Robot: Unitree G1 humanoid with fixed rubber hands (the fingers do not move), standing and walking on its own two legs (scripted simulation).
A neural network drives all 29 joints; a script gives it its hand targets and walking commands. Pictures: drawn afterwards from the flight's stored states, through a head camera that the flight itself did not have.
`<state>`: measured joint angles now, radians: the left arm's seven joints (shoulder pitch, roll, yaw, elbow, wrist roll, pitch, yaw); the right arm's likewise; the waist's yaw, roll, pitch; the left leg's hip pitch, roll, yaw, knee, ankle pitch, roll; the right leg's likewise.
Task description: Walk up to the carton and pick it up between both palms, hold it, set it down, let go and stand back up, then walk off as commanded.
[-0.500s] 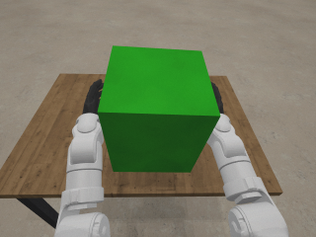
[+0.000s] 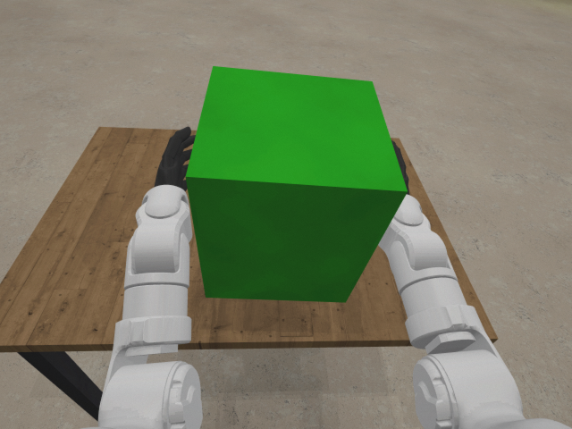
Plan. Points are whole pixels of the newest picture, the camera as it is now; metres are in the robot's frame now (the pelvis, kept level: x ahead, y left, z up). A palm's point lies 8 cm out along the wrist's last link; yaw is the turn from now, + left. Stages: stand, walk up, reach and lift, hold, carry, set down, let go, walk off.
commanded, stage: reach and lift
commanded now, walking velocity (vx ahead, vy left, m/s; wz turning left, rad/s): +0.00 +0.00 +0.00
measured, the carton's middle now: (285, 194) +0.37 +0.01 +0.15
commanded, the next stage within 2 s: hold in 0.28 s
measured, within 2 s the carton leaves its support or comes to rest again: neither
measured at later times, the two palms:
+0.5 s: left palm (177, 174) +0.38 +0.15 +0.18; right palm (395, 179) +0.38 -0.15 +0.17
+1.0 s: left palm (167, 173) +0.36 +0.16 +0.19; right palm (395, 178) +0.37 -0.14 +0.18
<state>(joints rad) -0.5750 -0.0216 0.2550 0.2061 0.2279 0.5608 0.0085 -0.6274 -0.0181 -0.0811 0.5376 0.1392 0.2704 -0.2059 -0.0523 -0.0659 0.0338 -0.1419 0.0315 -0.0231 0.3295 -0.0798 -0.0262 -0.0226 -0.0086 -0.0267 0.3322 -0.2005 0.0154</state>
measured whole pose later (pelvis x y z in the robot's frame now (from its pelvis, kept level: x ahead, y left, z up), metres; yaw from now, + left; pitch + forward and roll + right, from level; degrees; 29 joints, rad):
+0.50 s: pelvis +0.02 +0.00 +0.00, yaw +0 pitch -6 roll -1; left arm -0.56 -0.02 0.24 0.16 0.20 0.59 0.04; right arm -0.64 -0.06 -0.02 0.51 0.21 0.31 -0.23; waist -0.06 -0.05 0.01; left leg -0.13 0.03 -0.02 0.34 -0.11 -0.03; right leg 0.00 -0.01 -0.02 0.31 -0.21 0.02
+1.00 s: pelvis +0.01 +0.00 +0.00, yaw +0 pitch -8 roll -1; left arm -0.54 -0.03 0.27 0.04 0.23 0.69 -0.01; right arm -0.63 -0.05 0.00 0.41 0.22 0.38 -0.25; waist -0.06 -0.03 0.04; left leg -0.10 0.04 -0.02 0.33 -0.10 -0.03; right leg 0.03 0.00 -0.03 0.31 -0.21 0.01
